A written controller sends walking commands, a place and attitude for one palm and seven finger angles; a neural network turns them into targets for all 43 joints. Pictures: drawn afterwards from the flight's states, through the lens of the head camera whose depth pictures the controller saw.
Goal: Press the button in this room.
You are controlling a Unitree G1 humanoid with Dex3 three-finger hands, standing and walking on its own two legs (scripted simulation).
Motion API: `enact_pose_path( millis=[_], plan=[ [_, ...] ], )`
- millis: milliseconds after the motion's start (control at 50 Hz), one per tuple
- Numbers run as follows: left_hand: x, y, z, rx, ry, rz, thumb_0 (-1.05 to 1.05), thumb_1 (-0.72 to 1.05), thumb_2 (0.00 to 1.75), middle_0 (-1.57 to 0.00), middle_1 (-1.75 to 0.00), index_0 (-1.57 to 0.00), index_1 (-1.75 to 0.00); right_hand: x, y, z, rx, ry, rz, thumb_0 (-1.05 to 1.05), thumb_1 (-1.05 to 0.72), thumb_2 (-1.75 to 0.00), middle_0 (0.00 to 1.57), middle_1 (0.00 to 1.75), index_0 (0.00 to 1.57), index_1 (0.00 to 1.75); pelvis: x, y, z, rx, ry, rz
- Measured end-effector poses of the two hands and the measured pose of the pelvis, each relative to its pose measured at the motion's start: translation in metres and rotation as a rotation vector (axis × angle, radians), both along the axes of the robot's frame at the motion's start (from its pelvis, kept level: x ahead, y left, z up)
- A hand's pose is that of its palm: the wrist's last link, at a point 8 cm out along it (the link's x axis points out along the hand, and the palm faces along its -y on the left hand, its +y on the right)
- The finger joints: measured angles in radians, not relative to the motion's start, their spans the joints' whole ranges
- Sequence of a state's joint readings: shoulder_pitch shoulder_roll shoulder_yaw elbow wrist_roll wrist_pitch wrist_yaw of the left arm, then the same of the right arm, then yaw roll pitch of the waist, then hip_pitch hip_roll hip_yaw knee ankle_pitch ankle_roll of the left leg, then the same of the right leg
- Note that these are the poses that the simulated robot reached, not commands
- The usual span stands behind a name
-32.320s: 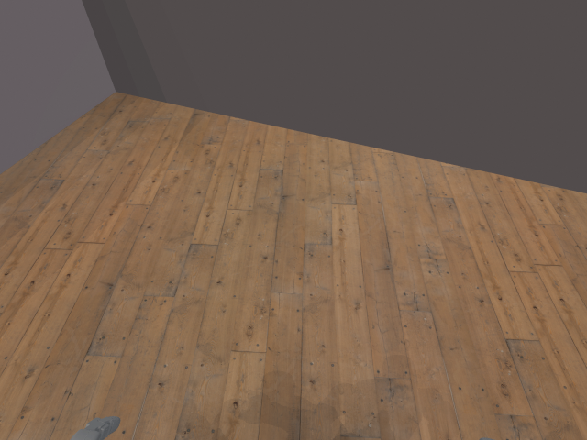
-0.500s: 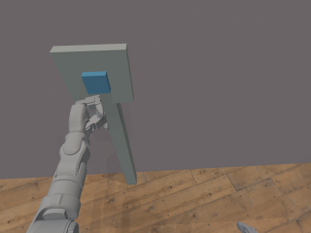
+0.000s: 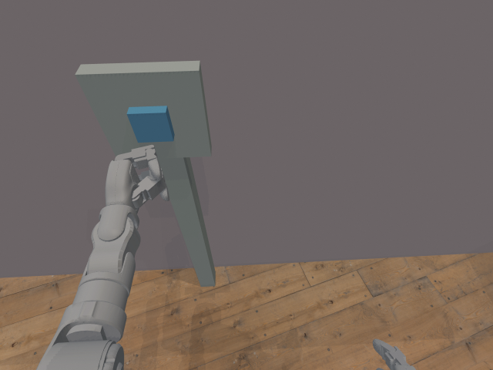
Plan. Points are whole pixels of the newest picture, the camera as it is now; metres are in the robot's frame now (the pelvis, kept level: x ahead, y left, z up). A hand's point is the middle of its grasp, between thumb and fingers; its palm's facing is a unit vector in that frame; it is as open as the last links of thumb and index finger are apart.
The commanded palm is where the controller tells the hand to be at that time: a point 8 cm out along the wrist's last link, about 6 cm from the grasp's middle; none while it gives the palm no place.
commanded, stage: aim a knuckle at the button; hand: left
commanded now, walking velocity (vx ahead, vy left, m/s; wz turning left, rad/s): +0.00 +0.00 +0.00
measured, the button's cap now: (152, 123) +0.49 +0.19 +0.13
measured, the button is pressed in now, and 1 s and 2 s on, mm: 0 0 13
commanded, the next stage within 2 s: press the button with the knuckle in 0.72 s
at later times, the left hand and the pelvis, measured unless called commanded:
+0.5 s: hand (164, 175) +0.39 +0.15 +0.11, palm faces +0.09 -1.00 -0.03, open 3.1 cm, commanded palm +0.36 +0.20 +0.10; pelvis +0.00 +0.00 +0.00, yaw +0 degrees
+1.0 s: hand (163, 175) +0.40 +0.16 +0.10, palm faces +0.10 -0.99 -0.02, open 3.1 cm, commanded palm +0.37 +0.20 +0.10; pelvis +0.00 +0.00 +0.00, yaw +0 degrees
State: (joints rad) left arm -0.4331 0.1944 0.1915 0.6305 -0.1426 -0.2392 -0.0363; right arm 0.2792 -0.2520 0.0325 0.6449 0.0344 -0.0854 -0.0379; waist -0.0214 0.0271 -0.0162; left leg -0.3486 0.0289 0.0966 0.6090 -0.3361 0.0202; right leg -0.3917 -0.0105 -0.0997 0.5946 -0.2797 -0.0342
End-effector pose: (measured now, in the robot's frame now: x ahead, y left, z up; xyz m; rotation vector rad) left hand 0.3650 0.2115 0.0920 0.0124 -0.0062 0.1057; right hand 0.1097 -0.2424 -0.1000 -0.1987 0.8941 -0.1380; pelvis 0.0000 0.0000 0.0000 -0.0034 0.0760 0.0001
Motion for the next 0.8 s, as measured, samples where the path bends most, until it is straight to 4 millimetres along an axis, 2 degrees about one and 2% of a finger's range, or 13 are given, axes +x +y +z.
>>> enact_pose_path(
  millis=[60, 120, 200, 280, 380, 460, 540, 660, 800],
  plan=[
    [0.002, 0.0, 0.014, 0.006, -0.057, -0.005, 0.02, 0.9, 0.9, -1.3, -1.5, -1.3, -1.5, -0.003, 0.001, -0.002, 0.002, 0.009, -0.004, 0.01, -0.91, -0.9, 0.2, 0.29, 0.2, 0.3, 0.002, 0.001, 0.0, -0.001, -0.002, 0.001],
    [0.007, 0.0, 0.019, 0.002, -0.056, -0.018, 0.01, 0.9, 0.9, -1.3, -1.5, -1.3, -1.5, -0.004, 0.002, -0.003, 0.007, 0.018, -0.006, 0.01, -0.91, -0.9, 0.2, 0.29, 0.2, 0.3, 0.003, 0.002, 0.001, -0.001, -0.002, 0.004],
    [0.008, -0.005, 0.009, -0.009, 0.014, -0.039, 0.01, 0.9, 0.9, -1.3, -1.5, -1.3, -1.5, -0.003, 0.004, -0.003, 0.016, 0.012, -0.008, 0.01, -0.91, -0.9, 0.2, 0.29, 0.2, 0.3, 0.004, 0.004, 0.001, -0.001, 0.004, 0.003],
    [-0.001, -0.012, -0.002, -0.021, 0.031, -0.04, 0.01, 0.9, 0.9, -1.3, -1.5, -1.3, -1.5, 0.0, 0.005, -0.001, 0.021, -0.006, -0.007, 0.01, -0.91, -0.9, 0.2, 0.29, 0.2, 0.3, 0.005, 0.005, 0.001, 0.0, 0.005, -0.006],
    [-0.009, -0.013, 0.006, -0.004, -0.035, -0.016, 0.01, 0.9, 0.9, -1.3, -1.5, -1.3, -1.5, 0.007, 0.008, 0.002, 0.021, -0.026, 0.005, 0.01, -0.91, -0.9, 0.2, 0.29, 0.2, 0.3, 0.004, 0.004, 0.001, 0.001, -0.009, -0.006],
    [-0.005, -0.009, 0.016, 0.019, -0.05, -0.006, 0.01, 0.9, 0.9, -1.3, -1.5, -1.3, -1.5, 0.012, 0.01, 0.002, 0.02, -0.033, 0.018, 0.01, -0.91, -0.9, 0.2, 0.29, 0.2, 0.3, 0.002, 0.003, 0.001, 0.0, -0.016, 0.003],
    [0.003, -0.009, 0.012, 0.011, 0.005, -0.018, 0.01, 0.9, 0.9, -1.3, -1.5, -1.3, -1.5, 0.015, 0.011, 0.002, 0.019, -0.033, 0.027, 0.01, -0.91, -0.9, 0.2, 0.29, 0.2, 0.3, 0.0, 0.003, 0.001, -0.001, -0.009, 0.011],
    [0.006, -0.013, 0.003, -0.016, 0.029, -0.022, 0.01, 0.9, 0.9, -1.3, -1.5, -1.3, -1.5, 0.012, 0.007, 0.002, 0.013, -0.027, 0.019, 0.01, -0.91, -0.9, 0.2, 0.3, 0.2, 0.3, 0.002, 0.001, 0.0, 0.001, 0.003, 0.004],
    [0.004, -0.012, 0.013, 0.006, -0.035, -0.015, 0.01, 0.9, 0.9, -1.3, -1.5, -1.3, -1.5, 0.004, 0.002, 0.0, 0.013, -0.006, 0.002, 0.01, -0.91, -0.9, 0.2, 0.29, 0.2, 0.3, 0.005, 0.0, 0.001, 0.002, -0.002, -0.003]
  ],
)
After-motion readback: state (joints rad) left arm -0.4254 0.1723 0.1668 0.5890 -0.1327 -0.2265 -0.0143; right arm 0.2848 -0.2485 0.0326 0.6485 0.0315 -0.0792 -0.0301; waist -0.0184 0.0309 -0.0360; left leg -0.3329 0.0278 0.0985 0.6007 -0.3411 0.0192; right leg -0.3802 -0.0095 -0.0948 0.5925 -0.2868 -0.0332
